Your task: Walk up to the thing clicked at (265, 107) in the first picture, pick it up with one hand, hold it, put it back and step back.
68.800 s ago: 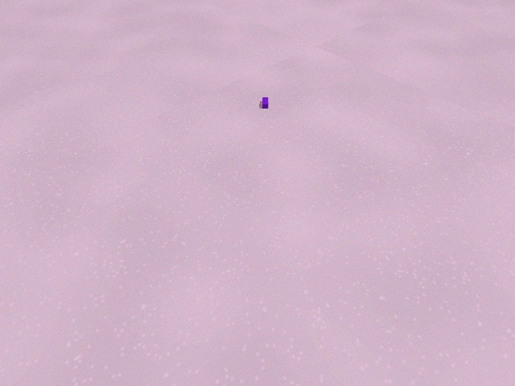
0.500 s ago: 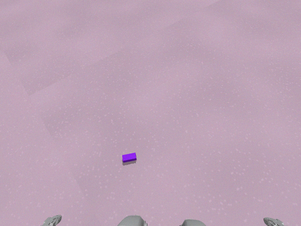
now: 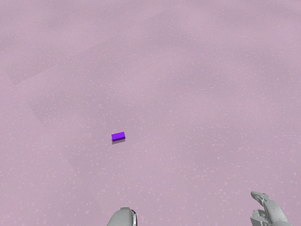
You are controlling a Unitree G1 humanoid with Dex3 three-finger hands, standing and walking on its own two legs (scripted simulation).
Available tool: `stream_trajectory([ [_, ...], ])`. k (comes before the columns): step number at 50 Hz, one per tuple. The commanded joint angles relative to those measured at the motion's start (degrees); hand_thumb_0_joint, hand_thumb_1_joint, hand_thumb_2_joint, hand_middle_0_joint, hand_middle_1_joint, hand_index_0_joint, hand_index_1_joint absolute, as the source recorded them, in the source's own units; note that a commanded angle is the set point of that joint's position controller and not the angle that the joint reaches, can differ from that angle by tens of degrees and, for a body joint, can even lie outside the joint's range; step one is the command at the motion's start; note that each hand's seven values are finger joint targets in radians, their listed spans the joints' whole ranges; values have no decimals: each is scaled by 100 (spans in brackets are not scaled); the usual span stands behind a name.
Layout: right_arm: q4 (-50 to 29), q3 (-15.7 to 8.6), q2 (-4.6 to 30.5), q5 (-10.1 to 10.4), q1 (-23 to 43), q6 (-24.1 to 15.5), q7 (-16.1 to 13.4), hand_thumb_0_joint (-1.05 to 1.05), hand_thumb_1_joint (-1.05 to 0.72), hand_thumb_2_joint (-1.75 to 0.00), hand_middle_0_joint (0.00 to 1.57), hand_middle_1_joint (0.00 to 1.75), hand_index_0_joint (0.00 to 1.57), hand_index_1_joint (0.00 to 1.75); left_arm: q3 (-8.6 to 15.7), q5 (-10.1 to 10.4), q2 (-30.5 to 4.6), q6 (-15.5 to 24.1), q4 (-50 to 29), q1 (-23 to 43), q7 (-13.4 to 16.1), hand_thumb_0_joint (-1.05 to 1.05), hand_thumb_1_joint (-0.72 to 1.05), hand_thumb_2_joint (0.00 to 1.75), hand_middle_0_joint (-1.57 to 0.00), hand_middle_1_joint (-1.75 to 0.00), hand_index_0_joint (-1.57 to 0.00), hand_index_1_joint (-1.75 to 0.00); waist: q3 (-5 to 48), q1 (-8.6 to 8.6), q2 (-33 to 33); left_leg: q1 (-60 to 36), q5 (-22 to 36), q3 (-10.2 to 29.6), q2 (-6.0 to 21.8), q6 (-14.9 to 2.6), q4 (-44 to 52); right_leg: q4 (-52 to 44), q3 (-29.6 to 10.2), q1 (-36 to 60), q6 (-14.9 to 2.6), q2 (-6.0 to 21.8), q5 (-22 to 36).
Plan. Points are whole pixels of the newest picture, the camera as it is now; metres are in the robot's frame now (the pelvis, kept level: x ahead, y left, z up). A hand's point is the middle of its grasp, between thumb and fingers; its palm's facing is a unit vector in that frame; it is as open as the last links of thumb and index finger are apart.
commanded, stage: step back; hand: left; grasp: from above
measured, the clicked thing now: (118, 136) +0.74 +0.25 -0.73
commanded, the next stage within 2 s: stand in 1.84 s
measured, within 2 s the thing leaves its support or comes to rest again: neither
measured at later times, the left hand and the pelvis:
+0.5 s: hand out of the picture -0.05 +0.26 -0.13, palm faces +0.07 -0.93 -0.37, open 7.4 cm; pelvis -0.17 -0.02 +0.01, yaw +4 degrees
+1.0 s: hand out of the picture -0.27 +0.23 -0.13, palm faces +0.09 -0.89 -0.44, open 7.4 cm; pelvis -0.30 -0.06 +0.01, yaw +6 degrees
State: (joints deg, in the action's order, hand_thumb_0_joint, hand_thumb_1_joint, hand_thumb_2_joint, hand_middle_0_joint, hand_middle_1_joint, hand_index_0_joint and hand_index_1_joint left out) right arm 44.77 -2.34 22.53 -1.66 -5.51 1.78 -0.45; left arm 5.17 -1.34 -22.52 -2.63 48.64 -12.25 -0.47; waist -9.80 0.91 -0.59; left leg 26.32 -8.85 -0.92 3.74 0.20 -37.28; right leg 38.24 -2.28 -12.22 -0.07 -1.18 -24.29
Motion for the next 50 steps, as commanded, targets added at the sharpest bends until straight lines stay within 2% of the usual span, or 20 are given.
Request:
stream_trajectory([
  [1,-509,-395,1007,116,268,-26,-180,0,-90,-90,20,30,20,30,592,-149,-2138,73,-490,-405,50,0,90,90,-20,-30,-20,-30,742,413,1801,537,-2500,522,-977,-7,-1906,-2448,-3036,-1053,-1628,2488,-279],
  [2,-466,-489,1250,86,265,-1,-215,0,-90,-90,20,30,20,30,574,-122,-2152,126,-700,105,105,0,90,90,-20,-30,-20,-30,250,233,1446,265,-2460,1178,-657,56,-2877,-2656,-3253,-1939,-1859,2811,-166],
  [5,-20,-376,1046,158,-603,-79,-175,0,-90,-90,20,30,20,30,371,-137,-1325,185,-802,922,168,0,90,90,-20,-30,-20,-30,527,-379,936,163,-1678,980,-1126,8,-3158,-1472,-865,-1084,-1064,1376,2172],
  [10,-120,-291,952,93,-402,-140,-168,0,-90,-90,20,30,20,30,335,-145,-1259,137,-823,145,245,0,90,90,-20,-30,-20,-30,933,208,1137,282,-2110,475,-817,109,-1662,-985,-902,521,-1181,1555,3329],
  [15,211,-374,948,31,-1103,-197,-128,0,-90,-90,20,30,20,30,205,21,-1237,-12,-932,348,205,0,90,90,-20,-30,-20,-30,1315,-96,969,-1291,-256,47,-551,-135,1357,-129,-745,226,-742,1327,2997],
  [16,187,-454,1226,-38,-1066,-223,-142,0,-90,-90,20,30,20,30,145,39,-1031,-37,-967,262,184,0,90,90,-20,-30,-20,-30,1412,-46,361,-1762,321,1151,190,-412,1527,289,-602,-542,-457,1004,1999],
  [17,66,-560,1830,-25,-746,-214,-111,0,-90,-90,20,30,20,30,104,96,-838,-32,-1032,265,171,0,90,90,-20,-30,-20,-30,1327,51,-862,-1826,1176,2558,1366,-1110,1621,1162,156,-1426,-157,32,139],
  [18,-19,-621,2177,-18,-729,-218,-99,0,-90,-90,20,30,20,30,239,54,-1106,-39,-1023,683,260,0,90,90,-20,-30,-20,-30,1243,-345,-1218,-965,1642,3272,2061,-1878,1753,2402,-290,-1214,-99,-127,-1426],
  [20,16,-483,1669,-9,-420,-273,-172,0,-90,-90,20,30,20,30,262,91,-1067,-86,-869,632,245,0,90,90,-20,-30,-20,-30,1081,-58,-204,-953,2159,2134,1418,-1544,1353,3266,-1075,-1341,-203,-309,-1021],
  [24,-117,-390,1352,-45,-132,-229,-188,0,-90,-90,20,30,20,30,319,54,-1075,-95,-540,51,170,0,90,90,-20,-30,-20,-30,949,46,-578,-1161,1275,1629,1113,-1446,1361,3440,-746,-1463,17,-349,-526],
  [29,-110,-446,1474,-66,-484,-155,-161,0,-90,-90,20,30,20,30,253,19,-983,26,-507,136,95,0,90,90,-20,-30,-20,-30,1270,-242,-989,-1900,648,1518,1138,-1453,1251,1278,-126,-1173,120,-36,-694],
  [33,-88,-428,1476,-24,-200,9,-91,0,-90,-90,20,30,20,30,280,-31,-948,158,135,-771,64,0,90,90,-20,-30,-20,-30,1535,107,-904,-835,-683,858,600,-854,641,-1554,399,548,-217,-62,401],
  [34,-144,-331,1129,-11,-278,21,-78,0,-90,-90,20,30,20,30,375,-151,-1266,191,133,-767,74,0,90,90,-20,-30,-20,-30,1211,56,-34,353,-1583,569,105,-502,-176,-1657,-711,850,-396,441,-78],
  [35,-368,-253,781,19,-27,-28,-119,0,-90,-90,20,30,20,30,531,-198,-1999,198,-146,-438,92,0,90,90,-20,-30,-20,-30,871,241,1447,1126,-2426,459,-852,-83,-1234,-2317,-2783,-91,-1053,1995,-1165],
  [36,-319,-402,1149,1,285,-2,-185,0,-90,-90,20,30,20,30,548,-186,-2287,198,-310,37,133,0,90,90,-20,-30,-20,-30,388,399,1287,491,-2503,1175,-541,85,-2240,-2745,-3519,-1697,-1757,2797,-1678],
  [39,156,-366,1103,88,-411,-77,-116,0,-90,-90,20,30,20,30,326,-149,-1441,353,-387,762,177,0,90,90,-20,-30,-20,-30,346,-234,481,453,-1445,1045,-832,11,-2749,-1697,-1235,-993,-1024,1481,716],
  [44,165,-352,1046,-50,-134,-185,27,0,-90,-90,20,30,20,30,371,-190,-1543,435,-176,6,139,0,90,90,-20,-30,-20,-30,622,325,1058,352,-1865,513,-379,100,-954,-1728,-1385,167,-1081,1556,-771],
  [48,564,-394,981,-38,-746,-329,63,0,-90,-90,20,30,20,30,238,-79,-1492,340,-161,191,73,0,90,90,-20,-30,-20,-30,789,-52,915,-1686,-1261,37,-544,-100,1283,-1226,-921,-708,-843,1408,-531],
  [49,691,-464,1072,-65,-891,-369,44,0,-90,-90,20,30,20,30,126,-76,-1221,302,-101,-4,65,0,90,90,-20,-30,-20,-30,872,-91,426,-2316,-1244,383,-493,-186,1501,-699,-597,-1178,-665,1112,-555],
  [50,663,-541,1394,-110,-938,-412,32,0,-90,-90,20,30,20,30,35,-19,-871,304,-142,-30,40,0,90,90,-20,-30,-20,-30,919,-144,-554,-2690,-2483,2245,537,-610,2045,87,-119,-2099,-299,580,-657],
])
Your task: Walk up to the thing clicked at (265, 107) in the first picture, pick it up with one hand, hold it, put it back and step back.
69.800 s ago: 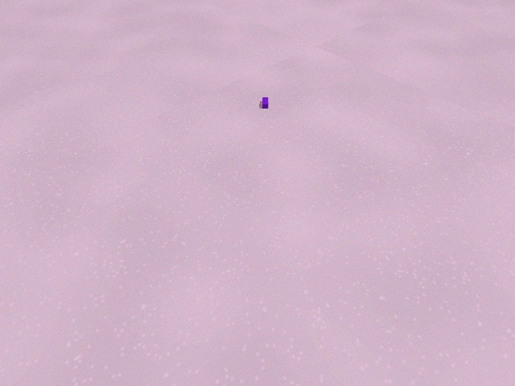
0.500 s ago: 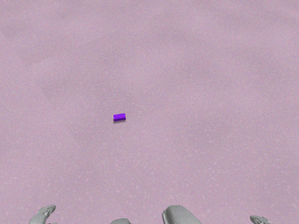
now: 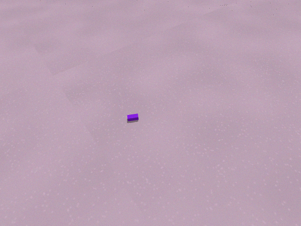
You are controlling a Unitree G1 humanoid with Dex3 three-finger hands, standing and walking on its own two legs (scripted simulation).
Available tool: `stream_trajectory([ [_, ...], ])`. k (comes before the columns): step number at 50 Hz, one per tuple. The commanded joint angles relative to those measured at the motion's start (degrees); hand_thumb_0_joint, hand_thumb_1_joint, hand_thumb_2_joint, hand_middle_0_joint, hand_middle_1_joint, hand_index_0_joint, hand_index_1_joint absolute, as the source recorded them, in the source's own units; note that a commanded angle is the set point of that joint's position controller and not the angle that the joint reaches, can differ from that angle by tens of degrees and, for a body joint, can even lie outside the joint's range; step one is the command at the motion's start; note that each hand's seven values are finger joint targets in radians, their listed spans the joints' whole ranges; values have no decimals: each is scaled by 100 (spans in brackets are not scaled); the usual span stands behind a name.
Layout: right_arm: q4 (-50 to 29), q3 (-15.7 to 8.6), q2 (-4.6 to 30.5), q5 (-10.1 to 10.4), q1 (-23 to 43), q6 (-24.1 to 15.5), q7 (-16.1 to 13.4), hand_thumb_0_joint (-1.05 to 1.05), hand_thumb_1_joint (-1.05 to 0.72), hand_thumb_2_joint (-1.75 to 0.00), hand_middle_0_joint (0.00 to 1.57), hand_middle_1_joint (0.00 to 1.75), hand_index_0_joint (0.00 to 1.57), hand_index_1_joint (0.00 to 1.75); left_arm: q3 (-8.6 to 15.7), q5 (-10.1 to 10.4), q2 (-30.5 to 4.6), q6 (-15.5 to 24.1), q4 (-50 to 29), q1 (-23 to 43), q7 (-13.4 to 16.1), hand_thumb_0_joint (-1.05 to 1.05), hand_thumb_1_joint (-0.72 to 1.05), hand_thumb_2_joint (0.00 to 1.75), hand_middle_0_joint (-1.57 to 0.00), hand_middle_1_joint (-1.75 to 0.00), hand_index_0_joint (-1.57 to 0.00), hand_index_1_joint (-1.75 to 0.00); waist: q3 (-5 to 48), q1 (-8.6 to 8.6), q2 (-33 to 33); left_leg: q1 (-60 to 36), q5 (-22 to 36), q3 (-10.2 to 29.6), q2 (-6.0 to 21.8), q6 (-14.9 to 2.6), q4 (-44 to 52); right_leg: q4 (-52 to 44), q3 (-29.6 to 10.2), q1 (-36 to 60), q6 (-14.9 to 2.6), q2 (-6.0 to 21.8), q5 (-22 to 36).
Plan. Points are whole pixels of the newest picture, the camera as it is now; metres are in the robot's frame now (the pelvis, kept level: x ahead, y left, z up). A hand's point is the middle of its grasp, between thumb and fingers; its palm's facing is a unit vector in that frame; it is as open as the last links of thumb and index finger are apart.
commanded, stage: step back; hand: left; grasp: from above
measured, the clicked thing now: (132, 117) +1.06 +0.21 -0.74
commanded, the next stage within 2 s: stand in 0.84 s
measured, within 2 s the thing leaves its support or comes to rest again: neither
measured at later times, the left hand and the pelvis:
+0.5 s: hand out of the picture +0.07 +0.26 -0.13, palm faces +0.04 -0.92 -0.39, open 7.4 cm; pelvis +0.03 -0.01 +0.01, yaw +2 degrees
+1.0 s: hand out of the picture +0.13 +0.27 -0.13, palm faces +0.00 -0.94 -0.34, open 7.4 cm; pelvis +0.05 +0.01 +0.02, yaw +0 degrees
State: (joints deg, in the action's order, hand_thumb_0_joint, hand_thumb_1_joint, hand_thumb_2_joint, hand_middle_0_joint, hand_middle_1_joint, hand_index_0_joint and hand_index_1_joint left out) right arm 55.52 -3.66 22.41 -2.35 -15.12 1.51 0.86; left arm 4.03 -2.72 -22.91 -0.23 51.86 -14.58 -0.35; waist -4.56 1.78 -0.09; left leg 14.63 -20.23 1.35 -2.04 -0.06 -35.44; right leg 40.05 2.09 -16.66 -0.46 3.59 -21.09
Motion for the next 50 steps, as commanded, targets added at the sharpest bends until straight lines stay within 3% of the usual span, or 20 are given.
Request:
stream_trajectory([
  [1,-445,-460,1881,-7,36,-385,-81,0,-90,-90,20,30,20,30,246,179,-1094,84,-403,582,44,0,90,90,-20,-30,-20,-30,213,-367,-868,-414,-2985,3332,2073,-1321,2365,836,-85,-1491,-102,-264,-1265],
  [2,-494,-480,1894,0,210,-415,-67,0,-90,-90,20,30,20,30,330,122,-1354,102,-375,670,36,0,90,90,-20,-30,-20,-30,-209,-322,-578,174,-2959,3327,2166,-1490,2509,1321,-512,-1348,-129,-74,-1150],
  [3,-498,-375,1588,3,342,-459,-88,0,-90,-90,20,30,20,30,306,161,-1226,127,-324,592,4,0,90,90,-20,-30,-20,-30,-277,-200,-286,71,-2273,2815,1918,-1391,2313,1267,-600,-1285,-139,19,-840],
  [7,-477,-332,1481,-6,508,-428,-54,0,-90,-90,20,30,20,30,326,161,-1082,212,-7,134,-65,0,90,90,-20,-30,-20,-30,3,-149,-948,332,-1407,1724,1426,-1123,1946,263,-120,-381,-95,-185,-590],
  [10,-535,-228,1177,49,710,-270,-37,0,-90,-90,20,30,20,30,365,101,-983,281,239,-371,5,0,90,90,-20,-30,-20,-30,209,244,-585,1219,-1132,866,937,-646,892,-1206,144,1289,-163,-524,135],
  [11,-589,-143,886,68,652,-233,-58,0,-90,-90,20,30,20,30,419,34,-1195,312,277,-537,60,0,90,90,-20,-30,-20,-30,179,318,164,1851,-1127,542,551,-427,-108,-1722,-664,1733,-263,-163,-398],
  [12,-754,-49,560,94,751,-240,-88,0,-90,-90,20,30,20,30,522,-21,-1743,361,201,-634,107,0,90,90,-20,-30,-20,-30,168,420,1299,2647,-1272,305,-347,-155,-1438,-2880,-3273,1598,-781,1375,-2016],
  [13,-656,-180,986,44,801,-232,-177,0,-90,-90,20,30,20,30,549,-7,-1960,367,24,-146,110,0,90,90,-20,-30,-20,-30,-302,284,766,2242,-1256,821,111,-98,-1886,-3052,-3875,450,-1231,2169,-2413],
  [15,-383,-219,1109,113,320,-305,-145,0,-90,-90,20,30,20,30,447,110,-1540,453,-99,236,127,0,90,90,-20,-30,-20,-30,-302,-36,48,1994,-624,877,325,-69,-1905,-2588,-2747,669,-1167,1628,-784],
  [18,-232,-164,912,73,158,-314,-91,0,-90,-90,20,30,20,30,345,114,-1359,512,-78,351,123,0,90,90,-20,-30,-20,-30,76,-92,561,1147,-304,526,374,1,-1393,-2216,-1530,428,-958,1223,1141],
  [23,-225,-138,746,81,398,-305,-81,0,-90,-90,20,30,20,30,251,175,-1328,384,-67,492,136,0,90,90,-20,-30,-20,-30,361,-107,841,88,390,-355,244,-53,85,-1293,-715,280,-775,969,3125],
  [25,-109,-162,754,78,299,-332,-117,0,-90,-90,20,30,20,30,198,220,-1246,298,-51,532,145,0,90,90,-20,-30,-20,-30,504,-193,614,-381,1408,-342,231,-163,826,-731,-581,286,-512,763,3195],
  [26,-85,-218,935,51,262,-364,-149,0,-90,-90,20,30,20,30,145,234,-1088,269,-91,496,138,0,90,90,-20,-30,-20,-30,701,-195,322,-744,2133,100,591,-333,810,-508,-570,67,-355,612,2807],
  [27,-123,-243,1139,46,346,-394,-170,0,-90,-90,20,30,20,30,85,280,-915,238,-96,401,123,0,90,90,-20,-30,-20,-30,817,-101,-319,-763,2341,1052,1310,-609,1032,-229,-494,-176,-140,240,1787],
  [28,-232,-248,1414,141,766,-387,-160,0,-90,-90,20,30,20,30,123,354,-986,173,59,322,139,0,90,90,-20,-30,-20,-30,897,10,-613,-179,1902,1421,1727,-1145,1093,55,-123,291,-81,-128,434],
  [29,-213,-242,1409,133,902,-366,-155,0,-90,-90,20,30,20,30,109,306,-983,152,166,453,147,0,90,90,-20,-30,-20,-30,808,-36,-584,12,1682,1501,1852,-1221,1216,-101,-100,434,-110,-192,-170],
  [32,-163,-126,1199,139,1252,-296,-148,0,-90,-90,20,30,20,30,89,234,-983,201,439,337,127,0,90,90,-20,-30,-20,-30,609,73,-692,467,1104,965,1449,-732,1142,-871,-259,763,-200,-68,228],
  [35,-20,-38,976,180,1349,-276,-133,0,-90,-90,20,30,20,30,120,213,-1205,270,511,592,100,0,90,90,-20,-30,-20,-30,508,-66,-248,143,980,408,904,-255,837,-1492,-858,533,-339,401,887],
  [45,431,68,944,185,1429,-420,-83,0,-90,-90,20,30,20,30,-110,258,-903,280,858,1023,75,0,90,90,-20,-30,-20,-30,887,-166,10,-1017,2712,412,1068,-238,1305,-1944,-579,921,-49,343,2041],
  [50,541,95,925,194,1562,-407,-86,0,-90,-90,20,30,20,30,-131,241,-929,265,975,1123,66,0,90,90,-20,-30,-20,-30,755,-139,-19,-989,2309,359,1053,-166,1607,-2263,-559,1027,-13,384,1773],
])
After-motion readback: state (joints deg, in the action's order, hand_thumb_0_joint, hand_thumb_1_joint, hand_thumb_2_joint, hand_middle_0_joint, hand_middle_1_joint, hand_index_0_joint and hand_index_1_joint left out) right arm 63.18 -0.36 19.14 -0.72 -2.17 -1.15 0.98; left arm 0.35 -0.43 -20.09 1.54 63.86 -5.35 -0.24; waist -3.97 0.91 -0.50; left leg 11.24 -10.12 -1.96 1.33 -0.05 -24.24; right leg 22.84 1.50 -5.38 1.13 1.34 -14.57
